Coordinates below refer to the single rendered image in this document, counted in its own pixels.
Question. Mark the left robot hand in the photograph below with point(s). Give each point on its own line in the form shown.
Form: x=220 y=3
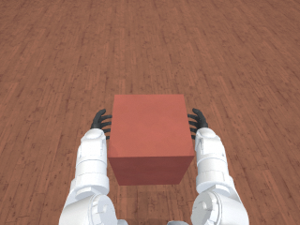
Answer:
x=98 y=119

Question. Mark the robot left upper arm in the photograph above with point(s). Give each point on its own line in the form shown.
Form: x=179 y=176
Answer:
x=96 y=209

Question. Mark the right robot hand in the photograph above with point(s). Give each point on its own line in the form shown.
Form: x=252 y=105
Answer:
x=201 y=122

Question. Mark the robot left forearm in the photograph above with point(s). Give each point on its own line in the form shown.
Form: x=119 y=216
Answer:
x=91 y=167

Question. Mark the robot right forearm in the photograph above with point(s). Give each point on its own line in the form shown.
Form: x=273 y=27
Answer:
x=213 y=173

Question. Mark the robot right upper arm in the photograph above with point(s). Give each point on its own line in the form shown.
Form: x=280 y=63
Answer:
x=212 y=208

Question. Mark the carton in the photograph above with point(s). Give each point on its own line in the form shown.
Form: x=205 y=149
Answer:
x=150 y=140

